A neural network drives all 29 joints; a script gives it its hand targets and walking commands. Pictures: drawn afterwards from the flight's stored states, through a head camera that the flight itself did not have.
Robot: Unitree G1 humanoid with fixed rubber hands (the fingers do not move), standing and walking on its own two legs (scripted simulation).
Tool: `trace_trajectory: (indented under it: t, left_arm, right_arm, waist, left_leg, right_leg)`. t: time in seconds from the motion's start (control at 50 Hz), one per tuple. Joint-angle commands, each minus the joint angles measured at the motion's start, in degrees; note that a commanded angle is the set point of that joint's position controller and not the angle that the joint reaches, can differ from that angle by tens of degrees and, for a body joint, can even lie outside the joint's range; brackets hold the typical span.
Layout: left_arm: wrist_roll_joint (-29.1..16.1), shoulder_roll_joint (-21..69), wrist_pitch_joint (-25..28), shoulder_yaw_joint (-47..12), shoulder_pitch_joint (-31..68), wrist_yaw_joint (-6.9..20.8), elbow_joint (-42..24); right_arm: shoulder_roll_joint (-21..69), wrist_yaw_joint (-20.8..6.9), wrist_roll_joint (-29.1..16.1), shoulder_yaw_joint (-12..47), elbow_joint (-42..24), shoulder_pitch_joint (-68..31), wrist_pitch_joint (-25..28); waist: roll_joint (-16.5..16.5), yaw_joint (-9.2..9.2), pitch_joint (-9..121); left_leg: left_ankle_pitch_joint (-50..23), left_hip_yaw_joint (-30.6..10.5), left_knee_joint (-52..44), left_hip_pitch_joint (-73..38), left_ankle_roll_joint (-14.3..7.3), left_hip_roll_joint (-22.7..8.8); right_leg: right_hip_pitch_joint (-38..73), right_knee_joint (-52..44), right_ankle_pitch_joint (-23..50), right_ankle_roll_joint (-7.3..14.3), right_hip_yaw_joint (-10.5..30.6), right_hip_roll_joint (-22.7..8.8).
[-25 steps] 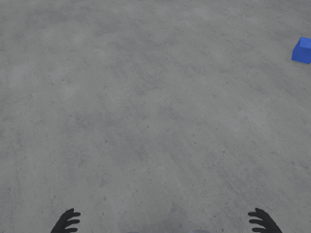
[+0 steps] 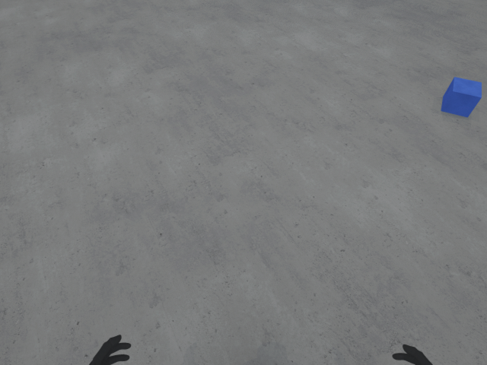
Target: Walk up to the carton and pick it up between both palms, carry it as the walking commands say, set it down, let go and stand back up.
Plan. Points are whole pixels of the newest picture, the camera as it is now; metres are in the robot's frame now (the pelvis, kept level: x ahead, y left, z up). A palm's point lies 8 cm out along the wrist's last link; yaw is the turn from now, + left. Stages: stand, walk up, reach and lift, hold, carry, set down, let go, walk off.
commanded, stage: stand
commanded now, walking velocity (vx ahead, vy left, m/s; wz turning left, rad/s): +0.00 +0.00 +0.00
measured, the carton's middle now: (460, 96) +1.71 -1.46 -0.69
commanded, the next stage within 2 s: walk up in 0.72 s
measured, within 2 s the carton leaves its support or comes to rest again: neither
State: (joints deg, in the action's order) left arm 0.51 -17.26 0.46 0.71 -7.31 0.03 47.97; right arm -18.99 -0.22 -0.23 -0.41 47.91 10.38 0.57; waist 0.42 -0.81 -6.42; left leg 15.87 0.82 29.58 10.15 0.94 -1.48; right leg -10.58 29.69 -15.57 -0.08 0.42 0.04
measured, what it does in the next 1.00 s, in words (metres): stands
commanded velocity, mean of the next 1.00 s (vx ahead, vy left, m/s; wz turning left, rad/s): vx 0.01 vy -0.01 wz -0.04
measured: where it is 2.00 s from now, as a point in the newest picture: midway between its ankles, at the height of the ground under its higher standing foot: (299, 345)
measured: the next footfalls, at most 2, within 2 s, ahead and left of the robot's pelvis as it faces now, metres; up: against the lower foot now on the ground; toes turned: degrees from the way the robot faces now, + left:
left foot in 1.60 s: +0.32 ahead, +0.02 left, +0.00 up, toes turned -17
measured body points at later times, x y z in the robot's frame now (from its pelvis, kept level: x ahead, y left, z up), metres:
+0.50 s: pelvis +0.00 +0.00 +0.01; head +0.02 +0.00 +0.46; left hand +0.08 +0.29 -0.12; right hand +0.09 -0.28 -0.12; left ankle +0.00 +0.13 -0.74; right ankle +0.01 -0.12 -0.74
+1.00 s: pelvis +0.00 +0.00 +0.01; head +0.02 +0.00 +0.45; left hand +0.08 +0.29 -0.13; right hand +0.07 -0.29 -0.13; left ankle +0.00 +0.13 -0.74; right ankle +0.00 -0.12 -0.73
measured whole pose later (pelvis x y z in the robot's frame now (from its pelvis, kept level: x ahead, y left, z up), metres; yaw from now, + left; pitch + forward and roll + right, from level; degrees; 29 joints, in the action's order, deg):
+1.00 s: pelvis +0.00 +0.00 +0.01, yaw -3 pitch -2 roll +0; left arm -0.2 -18.1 -1.9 2.3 -9.0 0.7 58.6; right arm -17.5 1.6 0.8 -1.3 57.5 9.0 -0.9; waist -0.1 1.0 -4.8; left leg 13.7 3.5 25.6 9.6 0.8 -2.5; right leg -13.4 31.9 -15.8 -0.8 -0.4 -0.5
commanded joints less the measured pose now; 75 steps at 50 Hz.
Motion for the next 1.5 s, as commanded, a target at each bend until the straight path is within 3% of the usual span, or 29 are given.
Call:
trace_trajectory:
  t: [0.0,0.04,0.18,0.28,0.34,0.64,0.7,0.76,0.84,0.88,0.9,0.92,0.96,0.98,1.0,1.06,1.08,1.1,1.12,1.14,1.16,1.18,1.22,1.24,1.26,1.32,1.36,1.42,1.48]
  left_arm:
    - [-0.30,-11.68,2.02,3.14,1.33,-0.39,-3.14]
    - [-0.43,-12.96,1.89,2.88,0.71,-0.36,-1.82]
    - [-0.52,-12.08,1.95,2.48,2.07,-1.00,1.12]
    - [-0.27,-13.13,1.86,2.99,1.37,-0.72,2.62]
    - [-0.67,-13.06,1.68,2.92,0.65,-1.19,4.05]
    - [-0.21,-10.55,1.82,1.60,0.83,-1.51,7.65]
    - [-0.76,-12.72,2.05,2.54,-0.16,-1.44,7.80]
    - [-0.31,-12.27,1.72,2.93,-1.21,-1.44,8.26]
    - [-0.63,-12.52,2.42,2.82,-0.24,-1.57,8.49]
    - [-0.61,-13.53,2.14,3.11,-0.42,-1.87,8.22]
    - [-1.98,-7.41,-1.85,3.22,9.02,1.71,6.28]
    - [-0.39,-3.38,-2.50,2.48,1.63,1.35,5.72]
    - [-0.21,-3.54,-2.83,2.32,0.81,1.28,4.45]
    - [-0.06,-3.54,-3.20,2.65,-1.91,1.55,5.01]
    - [-0.02,-5.21,-3.23,3.47,-1.17,1.68,4.09]
    - [1.05,-4.41,-2.98,3.27,-8.52,2.53,4.91]
    - [1.19,-8.19,-4.24,4.56,-8.62,5.05,4.68]
    - [1.81,-8.91,-4.38,4.50,-8.74,6.09,3.28]
    - [1.53,-10.00,-3.13,4.41,-13.11,5.77,3.09]
    - [1.31,-13.49,-2.04,6.39,-15.98,4.58,5.93]
    - [1.47,-13.41,-1.19,6.15,-16.01,3.51,8.66]
    - [0.82,-10.70,-0.19,4.84,-14.10,2.66,7.42]
    - [0.21,-7.83,1.11,5.05,-9.34,1.78,6.45]
    - [0.25,-5.59,1.55,4.85,-8.92,1.46,6.72]
    - [0.18,-4.85,2.02,5.15,-9.06,1.38,5.94]
    - [0.57,-4.55,3.05,5.15,-14.08,1.23,7.56]
    - [0.44,-2.99,3.37,4.18,-21.61,0.93,11.34]
    - [0.60,-4.47,2.77,4.42,-20.74,0.75,10.36]
    - [0.93,-4.46,2.77,4.39,-21.09,0.97,10.88]
  right_arm:
    - [-12.74,0.84,0.81,-3.30,-2.85,-2.67,1.39]
    - [-11.45,0.52,0.05,-3.24,-1.55,-1.41,1.49]
    - [-10.25,0.84,0.29,-2.76,0.69,-4.35,1.32]
    - [-10.03,1.17,0.11,-2.64,4.01,-2.62,1.82]
    - [-10.40,0.99,0.13,-2.74,2.82,-5.16,1.93]
    - [-9.74,1.41,0.27,-2.66,6.95,-3.21,2.09]
    - [-9.39,1.53,-0.15,-2.93,7.86,-0.26,1.66]
    - [-10.16,1.52,0.09,-2.95,7.20,-2.46,1.52]
    - [-9.06,1.24,0.51,-2.24,7.31,-1.89,2.23]
    - [-8.33,1.44,0.03,-2.08,8.87,0.01,1.87]
    - [-11.43,2.49,0.94,-4.75,10.24,5.63,-0.96]
    - [-11.28,3.58,1.68,-4.38,7.19,2.58,-1.70]
    - [-9.10,3.16,1.75,-4.14,5.28,0.63,-2.34]
    - [-7.77,2.94,1.52,-4.43,4.11,0.70,-2.59]
    - [-8.61,3.05,1.84,-4.97,3.82,0.71,-2.31]
    - [-7.20,2.18,1.53,-4.89,1.81,-4.49,-2.19]
    - [-14.32,3.33,2.07,-7.58,2.85,-2.33,-2.05]
    - [-12.52,3.06,2.18,-6.69,0.50,-7.70,-1.53]
    - [-8.30,1.80,1.53,-5.69,-3.70,-14.14,-1.92]
    - [-3.63,1.28,1.68,-5.11,-4.51,-19.51,-1.32]
    - [-2.23,0.36,3.02,-4.62,-4.78,-17.60,-0.76]
    - [-2.87,0.03,3.06,-4.58,-5.17,-13.92,-0.14]
    - [-3.42,-0.88,2.80,-5.36,-0.30,-6.21,1.40]
    - [-3.33,-1.23,2.86,-5.71,-0.20,-6.70,1.49]
    - [-2.91,-1.23,2.42,-5.40,0.21,-6.84,1.70]
    - [-1.10,-0.99,1.94,-4.90,-1.00,-8.55,1.94]
    - [1.86,-0.79,1.21,-4.11,-0.16,-10.05,1.75]
    - [1.33,-0.24,0.87,-3.93,-1.23,-15.32,2.16]
    - [2.79,0.65,0.16,-4.04,-0.23,-12.07,1.95]
  waist:
    - [2.08,1.16,7.01]
    - [-1.41,0.45,8.50]
    - [1.18,0.48,8.52]
    - [-2.65,0.58,7.17]
    - [1.28,0.83,8.36]
    - [1.15,0.49,5.01]
    - [-2.84,0.49,4.28]
    - [2.24,1.12,6.55]
    - [0.47,0.14,6.04]
    - [0.30,-0.64,6.82]
    - [-2.90,-2.20,5.68]
    - [11.26,-2.19,2.97]
    - [11.72,-1.26,4.60]
    - [14.28,-0.91,4.07]
    - [9.90,-1.28,5.96]
    - [10.57,4.21,4.98]
    - [1.88,5.35,6.49]
    - [-2.26,7.40,5.03]
    - [-11.05,9.68,2.03]
    - [-23.46,12.46,0.65]
    - [-14.60,10.49,-1.41]
    - [-8.10,6.96,0.37]
    - [-4.89,3.32,4.16]
    - [-2.74,2.84,4.00]
    - [-4.20,3.49,6.44]
    - [-7.53,5.15,3.57]
    - [-11.36,7.00,2.26]
    - [-7.89,7.43,0.48]
    - [-10.74,6.50,3.89]
  left_leg:
    - [-10.24,-4.48,-5.57,-2.04,-3.82,-4.59]
    - [-9.09,-5.86,-7.45,-2.99,-3.23,-5.16]
    - [-8.50,-4.88,-9.49,-4.86,-2.29,-5.08]
    - [-8.71,-5.45,-11.09,-3.36,-2.42,-5.35]
    - [-9.90,-4.14,-9.43,-5.29,-2.13,-5.38]
    - [-7.24,-4.62,-12.56,-4.04,-1.56,-5.30]
    - [-7.51,-5.68,-12.95,-3.20,-2.21,-5.60]
    - [-6.69,-4.72,-12.04,-3.13,-1.98,-4.75]
    - [-11.77,-5.03,-12.90,-4.29,-1.98,-5.95]
    - [-10.38,-5.42,-13.45,-4.35,-1.92,-6.35]
    - [10.36,-12.18,-9.51,-9.84,-5.37,-14.70]
    - [-5.54,-6.62,-11.50,-5.33,-6.19,-15.49]
    - [-29.25,-3.34,-4.66,-3.52,-9.16,-17.13]
    - [-26.46,-3.78,-5.91,2.71,-9.54,-18.37]
    - [-17.30,-3.93,-6.20,0.91,-9.46,-19.59]
    - [1.56,2.09,0.62,11.29,-4.82,-14.82]
    - [25.24,-9.49,-3.50,13.67,-6.59,-21.96]
    - [30.00,-7.51,-0.71,19.04,-5.12,-22.04]
    - [28.21,3.36,14.87,31.00,0.33,-8.86]
    - [15.70,3.02,36.29,35.00,-0.44,-2.48]
    - [12.29,-3.10,38.04,35.92,0.21,-4.37]
    - [9.36,-2.85,37.10,35.47,0.28,-5.43]
    - [3.41,-1.96,38.71,29.37,0.21,-7.73]
    - [1.05,-2.61,36.85,28.09,0.24,-7.29]
    - [-1.89,-0.84,35.14,25.70,1.12,-6.81]
    - [-2.29,1.11,24.89,25.80,2.29,-5.17]
    - [-3.86,2.89,22.95,29.74,2.97,-3.41]
    - [-2.77,2.42,11.18,27.25,2.90,-3.64]
    - [0.42,5.16,5.61,18.93,2.40,-1.03]
  right_leg:
    - [0.94,-6.62,10.00,1.73,4.30,-5.37]
    - [1.86,-6.78,10.35,2.46,5.00,-6.62]
    - [2.25,-9.63,8.46,2.15,4.82,-6.41]
    - [2.98,-10.25,9.92,1.46,4.85,-5.93]
    - [3.04,-11.17,12.93,1.20,5.23,-6.55]
    - [2.24,-13.24,8.95,0.79,4.86,-6.28]
    - [1.93,-13.66,8.77,0.68,5.17,-6.30]
    - [3.33,-12.93,9.05,0.88,5.00,-6.16]
    - [2.84,-12.33,11.86,1.26,4.83,-6.90]
    - [2.98,-12.06,11.12,0.77,5.38,-6.57]
    - [-10.66,0.32,-5.22,0.57,-2.91,-0.81]
    - [-12.18,6.33,4.06,-0.59,-0.59,-0.83]
    - [-10.70,13.79,-11.78,-1.86,-2.61,-0.94]
    - [-8.65,18.01,-12.66,-1.52,-2.61,-1.91]
    - [-9.58,18.40,-14.21,-1.16,-2.78,-1.93]
    - [1.55,3.30,-6.16,1.59,-2.57,-2.64]
    - [4.30,6.86,-8.95,3.94,3.09,-3.72]
    - [4.87,2.69,-13.61,4.76,5.18,-7.00]
    - [9.47,-16.72,-36.17,8.91,20.61,-10.98]
    - [8.08,-26.22,-38.24,10.38,37.08,-17.14]
    - [5.74,-28.06,-36.84,11.84,44.39,-19.63]
    - [7.67,-25.64,-35.58,14.26,41.92,-18.51]
    - [6.69,-23.55,-27.13,11.44,30.48,-14.77]
    - [6.36,-23.47,-22.30,11.92,30.08,-14.17]
    - [8.05,-23.26,-13.68,10.26,23.19,-11.08]
    - [10.93,-21.37,1.09,10.35,17.88,-9.05]
    - [15.71,-19.76,12.69,8.22,18.06,-10.14]
    - [14.64,-16.37,18.13,9.73,15.64,-7.78]
    - [12.17,-12.11,28.45,9.73,16.05,-7.71]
